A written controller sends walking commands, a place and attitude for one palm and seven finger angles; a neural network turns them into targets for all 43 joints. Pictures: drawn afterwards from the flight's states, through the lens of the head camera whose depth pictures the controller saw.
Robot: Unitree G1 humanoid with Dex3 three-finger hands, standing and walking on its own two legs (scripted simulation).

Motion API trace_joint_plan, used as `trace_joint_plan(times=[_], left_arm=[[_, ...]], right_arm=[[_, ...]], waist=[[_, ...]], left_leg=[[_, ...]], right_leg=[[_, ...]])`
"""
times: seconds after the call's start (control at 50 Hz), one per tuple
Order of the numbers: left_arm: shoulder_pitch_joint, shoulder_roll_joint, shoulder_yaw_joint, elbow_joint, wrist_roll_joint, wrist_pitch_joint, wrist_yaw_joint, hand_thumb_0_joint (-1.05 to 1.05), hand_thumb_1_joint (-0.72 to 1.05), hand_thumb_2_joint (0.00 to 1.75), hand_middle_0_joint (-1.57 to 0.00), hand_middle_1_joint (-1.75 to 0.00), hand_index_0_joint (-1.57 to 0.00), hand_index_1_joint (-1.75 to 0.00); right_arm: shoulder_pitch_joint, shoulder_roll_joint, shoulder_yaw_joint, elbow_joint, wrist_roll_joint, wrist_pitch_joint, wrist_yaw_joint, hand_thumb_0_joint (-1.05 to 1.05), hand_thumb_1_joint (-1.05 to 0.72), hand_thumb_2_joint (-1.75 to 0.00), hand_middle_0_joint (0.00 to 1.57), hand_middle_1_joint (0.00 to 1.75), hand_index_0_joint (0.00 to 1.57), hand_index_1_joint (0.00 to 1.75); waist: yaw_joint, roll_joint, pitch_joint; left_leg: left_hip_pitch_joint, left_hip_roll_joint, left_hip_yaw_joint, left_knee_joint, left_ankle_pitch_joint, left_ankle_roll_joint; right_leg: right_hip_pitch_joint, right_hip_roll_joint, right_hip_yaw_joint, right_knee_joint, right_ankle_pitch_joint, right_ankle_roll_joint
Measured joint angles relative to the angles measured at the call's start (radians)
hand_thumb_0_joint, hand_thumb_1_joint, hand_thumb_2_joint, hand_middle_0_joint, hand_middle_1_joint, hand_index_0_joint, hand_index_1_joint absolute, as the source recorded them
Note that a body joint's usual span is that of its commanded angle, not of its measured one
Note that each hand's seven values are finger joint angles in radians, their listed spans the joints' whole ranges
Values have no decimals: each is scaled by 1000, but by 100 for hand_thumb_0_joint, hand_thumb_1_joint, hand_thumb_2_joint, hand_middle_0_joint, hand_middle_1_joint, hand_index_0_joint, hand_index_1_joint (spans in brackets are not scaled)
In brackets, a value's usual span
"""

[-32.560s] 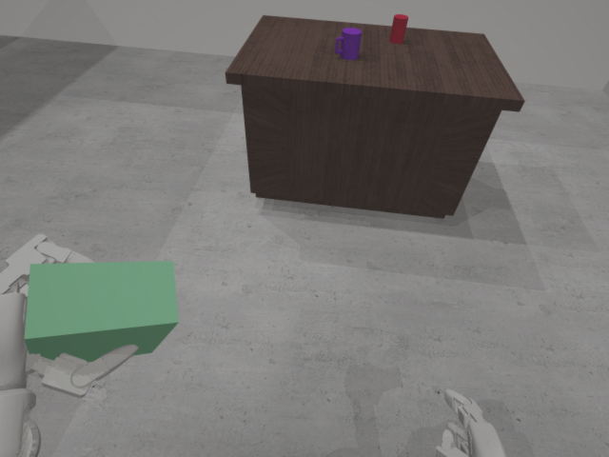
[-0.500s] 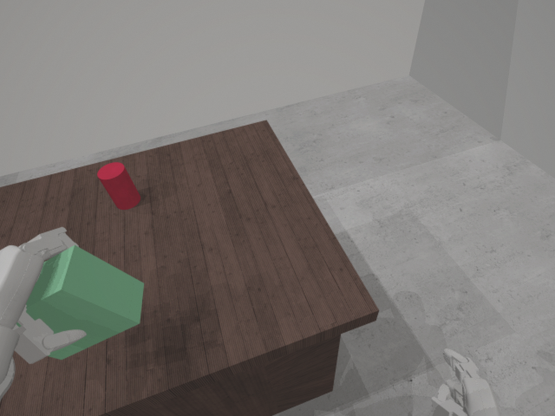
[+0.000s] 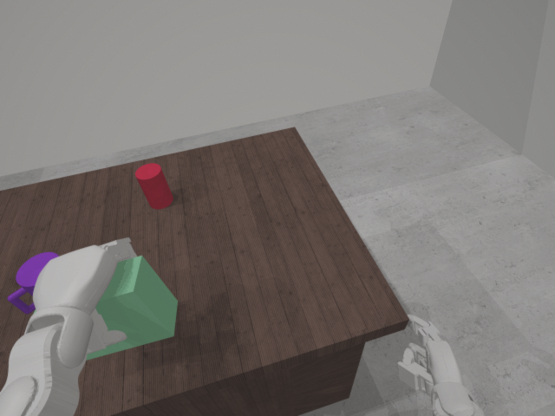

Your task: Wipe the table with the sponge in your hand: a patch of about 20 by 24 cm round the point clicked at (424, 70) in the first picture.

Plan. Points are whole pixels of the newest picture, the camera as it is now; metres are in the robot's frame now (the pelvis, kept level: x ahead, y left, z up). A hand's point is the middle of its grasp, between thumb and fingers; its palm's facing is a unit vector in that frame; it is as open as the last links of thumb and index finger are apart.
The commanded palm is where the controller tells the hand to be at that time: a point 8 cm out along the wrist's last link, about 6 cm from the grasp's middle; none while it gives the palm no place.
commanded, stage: turn the palm down, sponge in hand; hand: left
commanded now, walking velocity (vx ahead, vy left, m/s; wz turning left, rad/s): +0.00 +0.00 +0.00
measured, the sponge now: (119, 316) +0.21 +0.27 +0.04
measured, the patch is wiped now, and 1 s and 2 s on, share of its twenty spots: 0.00 0.00 0.00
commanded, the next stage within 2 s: move the sponge above the wiping area in 0.64 s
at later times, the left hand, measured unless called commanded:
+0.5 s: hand (124, 290) +0.23 +0.25 +0.10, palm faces -0.03 -0.06 -1.00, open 10.3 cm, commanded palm +0.20 +0.26 +0.16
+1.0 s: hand (113, 281) +0.24 +0.27 +0.10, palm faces +0.04 -0.06 -1.00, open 10.3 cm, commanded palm +0.21 +0.26 +0.15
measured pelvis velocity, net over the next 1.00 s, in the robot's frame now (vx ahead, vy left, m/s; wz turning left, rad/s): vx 0.01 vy -0.03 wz -0.01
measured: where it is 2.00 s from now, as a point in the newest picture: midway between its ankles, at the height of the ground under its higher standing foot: outside the picture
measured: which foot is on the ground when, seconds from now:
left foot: down 0.00-1.00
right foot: down 0.00-1.00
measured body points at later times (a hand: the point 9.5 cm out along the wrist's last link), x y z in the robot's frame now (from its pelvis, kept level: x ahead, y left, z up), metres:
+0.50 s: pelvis +0.01 -0.02 +0.01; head +0.00 -0.07 +0.45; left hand +0.22 +0.25 +0.15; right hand +0.27 -0.21 -0.07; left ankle +0.03 +0.10 -0.74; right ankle +0.01 -0.13 -0.74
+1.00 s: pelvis +0.01 -0.03 +0.01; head -0.01 -0.07 +0.45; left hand +0.23 +0.27 +0.15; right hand +0.25 -0.23 -0.07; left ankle +0.03 +0.10 -0.74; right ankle +0.01 -0.13 -0.74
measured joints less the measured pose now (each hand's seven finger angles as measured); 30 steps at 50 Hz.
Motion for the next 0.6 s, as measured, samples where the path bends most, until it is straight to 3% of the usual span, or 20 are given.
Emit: trace_joint_plan(times=[0.06,0.12,0.22,0.28,0.32,0.42,0.5,0.54,0.6], left_arm=[[2,5,-22,-14,50,-50,15,-1,-52,104,-71,-132,-73,-131],[-15,11,-14,-4,83,-51,53,-1,-52,104,-71,-132,-73,-131],[-78,-1,15,70,108,54,78,-1,-52,104,-71,-132,-73,-131],[-101,-19,-3,102,122,122,47,-1,-51,104,-70,-132,-73,-132],[-97,-32,-28,105,122,134,13,-1,-51,104,-70,-133,-73,-132],[-49,-33,-76,66,135,48,-44,-1,-51,104,-70,-133,-73,-132],[-26,-8,-56,41,153,-29,-6,-1,-52,104,-71,-132,-73,-131],[-36,-4,-31,49,150,-33,28,-1,-52,104,-71,-132,-73,-131],[-64,-15,2,79,138,8,61,-1,-52,104,-71,-132,-73,-131]], right_arm=[[-9,7,-3,19,-13,0,8,1,-90,-90,20,30,21,30],[-18,12,-7,42,-15,7,18,1,-90,-90,20,30,21,30],[-40,3,-6,69,0,27,34,1,-90,-90,20,30,21,30],[-52,-12,-7,67,8,34,37,1,-90,-90,20,30,21,30],[-57,-21,-10,60,9,31,39,1,-90,-90,20,30,21,30],[-57,-24,-17,54,-8,16,35,1,-90,-90,20,30,20,30],[-47,-15,-24,66,-17,7,33,1,-90,-90,20,30,20,30],[-43,-13,-30,75,-14,4,34,1,-90,-90,20,30,20,30],[-46,-17,-34,88,-4,5,36,1,-90,-90,20,30,20,30]], waist=[[11,-4,3],[18,0,-2],[16,15,-10],[11,27,-7],[7,35,-5],[8,32,-1],[21,17,-2],[22,12,-6],[19,12,-10]], left_leg=[[15,4,2,-12,2,-2],[29,9,2,-24,4,-6],[45,10,-2,-53,18,-12],[51,6,-7,-71,30,-13],[53,4,-10,-78,34,-13],[63,11,-9,-86,34,-17],[78,27,-4,-85,25,-28],[81,34,-6,-83,22,-34],[83,40,-9,-81,21,-39]], right_leg=[[15,4,2,-17,6,-3],[32,10,2,-36,12,-6],[45,12,-1,-56,21,-10],[48,8,-5,-61,23,-11],[47,6,-9,-62,22,-12],[52,13,-7,-62,19,-19],[69,30,-1,-73,20,-30],[75,37,-3,-78,21,-34],[80,42,-5,-83,23,-38]])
